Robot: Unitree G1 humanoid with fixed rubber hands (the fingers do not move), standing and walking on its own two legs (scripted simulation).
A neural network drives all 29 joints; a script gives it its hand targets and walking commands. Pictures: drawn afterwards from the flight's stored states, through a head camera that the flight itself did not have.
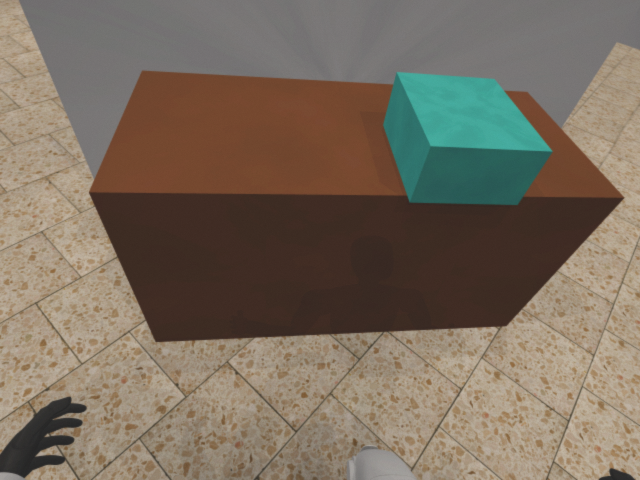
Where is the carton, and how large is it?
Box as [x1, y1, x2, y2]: [383, 72, 552, 204]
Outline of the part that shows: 396,72 383,125 409,201 517,204 552,151 494,79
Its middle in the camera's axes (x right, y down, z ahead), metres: +0.31 -0.24 +0.91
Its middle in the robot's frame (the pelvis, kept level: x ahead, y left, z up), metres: +0.83 -0.36 -0.01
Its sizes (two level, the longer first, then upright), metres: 0.308 0.257 0.147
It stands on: a pedestal, 0.63 m high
